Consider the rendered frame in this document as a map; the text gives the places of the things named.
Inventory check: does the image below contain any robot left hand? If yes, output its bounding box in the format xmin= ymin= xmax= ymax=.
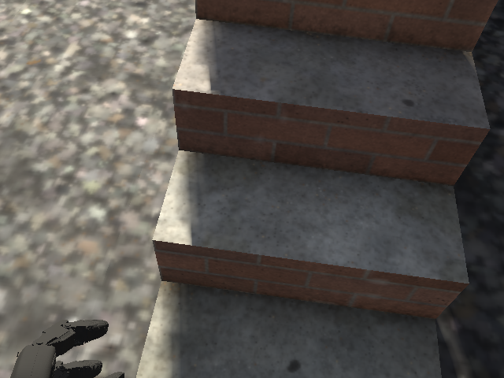
xmin=10 ymin=320 xmax=124 ymax=378

